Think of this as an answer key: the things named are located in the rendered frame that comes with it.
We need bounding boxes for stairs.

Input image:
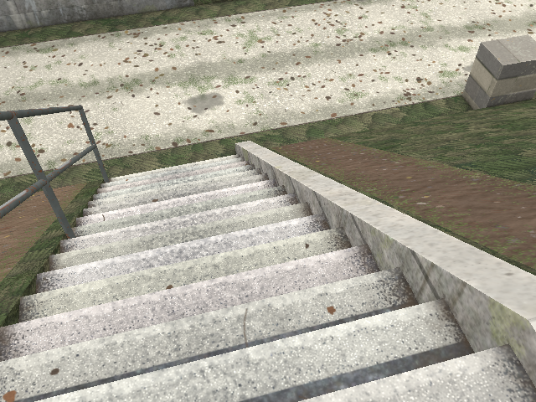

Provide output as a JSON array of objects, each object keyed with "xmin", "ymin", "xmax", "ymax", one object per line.
[{"xmin": 0, "ymin": 154, "xmax": 474, "ymax": 402}]

